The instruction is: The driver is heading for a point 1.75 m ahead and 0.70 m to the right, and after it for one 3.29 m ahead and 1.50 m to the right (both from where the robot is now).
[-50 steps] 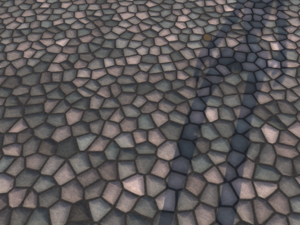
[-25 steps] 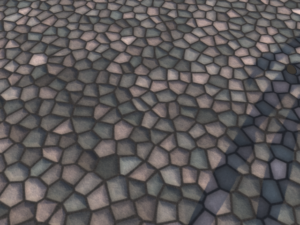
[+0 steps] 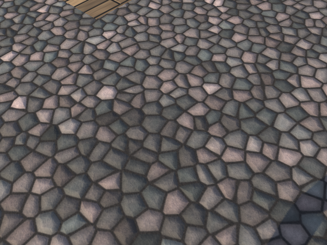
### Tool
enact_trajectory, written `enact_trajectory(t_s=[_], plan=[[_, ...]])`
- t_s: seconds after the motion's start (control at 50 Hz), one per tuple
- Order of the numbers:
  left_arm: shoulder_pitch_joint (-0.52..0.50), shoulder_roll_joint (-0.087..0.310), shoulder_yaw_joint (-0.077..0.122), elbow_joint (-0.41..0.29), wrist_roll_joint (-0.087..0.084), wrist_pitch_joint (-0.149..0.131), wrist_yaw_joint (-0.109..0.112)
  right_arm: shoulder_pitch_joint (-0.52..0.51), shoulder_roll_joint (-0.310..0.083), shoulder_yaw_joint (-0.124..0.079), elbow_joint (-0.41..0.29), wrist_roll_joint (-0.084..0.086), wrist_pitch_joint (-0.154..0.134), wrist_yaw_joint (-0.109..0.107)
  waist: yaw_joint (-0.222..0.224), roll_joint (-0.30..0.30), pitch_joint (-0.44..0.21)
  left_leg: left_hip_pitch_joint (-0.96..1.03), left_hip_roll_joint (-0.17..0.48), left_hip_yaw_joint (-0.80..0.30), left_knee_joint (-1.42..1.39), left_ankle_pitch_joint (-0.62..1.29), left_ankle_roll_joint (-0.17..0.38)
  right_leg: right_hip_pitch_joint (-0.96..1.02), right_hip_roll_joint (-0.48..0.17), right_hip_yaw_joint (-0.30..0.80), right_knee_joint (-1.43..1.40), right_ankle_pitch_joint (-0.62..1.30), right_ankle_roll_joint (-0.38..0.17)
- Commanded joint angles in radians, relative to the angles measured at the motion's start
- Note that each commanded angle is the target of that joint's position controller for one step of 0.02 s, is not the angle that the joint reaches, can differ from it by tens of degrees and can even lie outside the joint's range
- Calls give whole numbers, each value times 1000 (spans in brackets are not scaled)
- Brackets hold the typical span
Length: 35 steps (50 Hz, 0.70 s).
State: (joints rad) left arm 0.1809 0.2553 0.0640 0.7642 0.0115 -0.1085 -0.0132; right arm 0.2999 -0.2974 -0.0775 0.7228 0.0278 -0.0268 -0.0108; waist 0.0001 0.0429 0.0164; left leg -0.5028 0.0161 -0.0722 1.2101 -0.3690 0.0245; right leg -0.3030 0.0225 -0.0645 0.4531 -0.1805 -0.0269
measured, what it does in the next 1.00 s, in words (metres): walks ahead, turning right: left foot, then right foot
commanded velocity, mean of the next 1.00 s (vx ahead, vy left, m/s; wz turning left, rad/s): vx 0.11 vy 0.00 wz -0.22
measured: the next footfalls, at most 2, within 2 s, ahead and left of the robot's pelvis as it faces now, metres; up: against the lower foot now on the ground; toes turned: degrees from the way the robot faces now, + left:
left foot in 0.28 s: +0.27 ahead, +0.15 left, +0.00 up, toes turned +4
right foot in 0.66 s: +0.20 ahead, -0.10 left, +0.00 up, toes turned -11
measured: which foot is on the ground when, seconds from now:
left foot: up 0.00-0.26, down 0.28-0.66, up 0.68-1.00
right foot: down 0.00-0.30, up 0.32-0.64, down 0.66-1.00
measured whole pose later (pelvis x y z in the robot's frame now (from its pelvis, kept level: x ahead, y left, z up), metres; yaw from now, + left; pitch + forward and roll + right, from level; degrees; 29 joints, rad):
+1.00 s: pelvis +0.16 -0.01 +0.01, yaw -19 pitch +3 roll +3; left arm 0.21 0.30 0.07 0.67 -0.01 0.03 0.04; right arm 0.09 -0.30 -0.10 0.77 0.00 0.01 -0.05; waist 0.02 0.01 0.02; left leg -0.49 -0.02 -0.09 0.85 -0.32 -0.08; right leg -0.31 0.05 0.12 0.47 -0.20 -0.06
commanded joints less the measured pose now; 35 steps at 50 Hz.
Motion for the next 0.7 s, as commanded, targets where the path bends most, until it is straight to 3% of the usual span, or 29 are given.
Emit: enact_trajectory(t_s=[0.02,0.06,0.08,0.16,0.22,0.26,0.28,0.3,0.32,0.34,0.36,0.38,0.4,0.44,0.52,0.6,0.64,0.66,0.68,0.7], plan=[[-6,110,27,-38,1,-15,4,-19,-59,-23,-100,0,3,1,0,-142,3,-182,92,-34,-36,54,-16,135,-283,232,-255,230,-164],[-12,148,40,-25,0,-16,9,-39,-46,-19,-122,-11,9,-2,-13,-127,-9,-191,88,-16,-132,97,-38,149,-290,136,-234,517,-177],[-17,162,44,-21,-2,-10,14,-45,-39,-15,-125,-14,9,1,-13,-128,-24,-178,87,0,-191,150,-44,160,-285,90,-228,572,-174],[25,164,36,19,-21,17,17,-144,10,9,-138,-22,-8,23,27,-121,-63,3,34,59,-489,352,-29,142,-226,-3,-204,593,-156],[56,193,37,46,-44,30,7,-201,-22,1,-154,-30,-22,35,33,-134,-67,50,4,68,-628,335,-5,217,-247,55,-136,570,-143],[40,196,34,52,-56,36,7,-138,-56,-14,-130,-39,-32,31,-19,-131,-93,191,-26,83,-784,423,26,223,-224,79,-27,542,-104],[70,167,23,60,-47,32,6,-83,-109,-30,-112,-51,-36,21,-37,-103,-134,338,8,60,-822,621,55,174,-174,65,71,484,-61],[91,107,-2,33,-9,21,2,-6,-191,-44,-116,-81,-33,4,-46,21,-261,606,217,-111,-699,1125,133,-3,-106,27,274,145,1],[209,40,-33,47,-8,26,-4,-14,-168,-30,-127,-88,-19,-4,-21,195,-402,788,448,-322,-674,1287,318,-200,-38,75,535,-515,63],[178,136,-5,58,-39,45,-4,-8,-130,-23,-126,-64,-3,1,-58,138,-423,717,419,-309,-708,1113,325,-234,-55,144,651,-588,74],[111,174,10,34,-53,62,1,-42,-123,-20,-121,-44,3,3,-55,106,-325,653,368,-241,-747,949,290,-313,-71,128,710,-555,78],[88,162,12,34,-45,82,14,-92,-110,-15,-115,-35,5,1,-35,65,-252,560,332,-194,-791,778,254,-337,-90,117,707,-492,86],[91,159,18,36,-34,107,27,-146,-100,-12,-114,-34,6,-1,-8,69,-190,435,310,-150,-846,624,232,-300,-104,115,688,-428,103],[139,128,19,40,-29,146,45,-228,-103,-18,-108,-52,8,-8,43,109,-133,227,271,-51,-923,462,218,-173,-90,72,675,-326,125],[90,99,15,-6,-19,163,44,-268,-93,-22,-84,-49,4,-25,37,113,-120,177,274,43,-944,339,208,-106,-106,51,513,-212,95],[63,123,22,-45,-17,161,16,-253,-123,-33,-51,-31,18,-35,30,111,-143,237,317,53,-902,319,186,-35,-99,20,353,-172,48],[122,126,32,-28,-11,160,5,-263,-123,-34,-35,-9,29,-36,65,81,-137,211,286,102,-817,228,122,72,-56,-22,178,-73,0],[145,149,42,-22,-1,160,6,-224,-92,-30,-12,-3,36,-35,62,3,-94,151,233,156,-700,115,51,113,-53,29,65,-7,-39],[141,264,68,-48,4,157,25,-173,-36,-19,-14,-31,42,-29,16,-304,-41,-50,93,273,-392,-101,-63,171,-278,373,-84,239,-134],[117,332,72,-89,25,143,22,-266,-57,-22,-65,-43,39,-36,45,-377,-13,-212,-31,140,-181,-314,-93,117,-420,604,-162,325,-302]])
Over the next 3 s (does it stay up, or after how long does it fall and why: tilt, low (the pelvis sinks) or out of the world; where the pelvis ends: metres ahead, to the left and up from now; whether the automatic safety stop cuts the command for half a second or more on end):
stays up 0.21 -0.07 -0.01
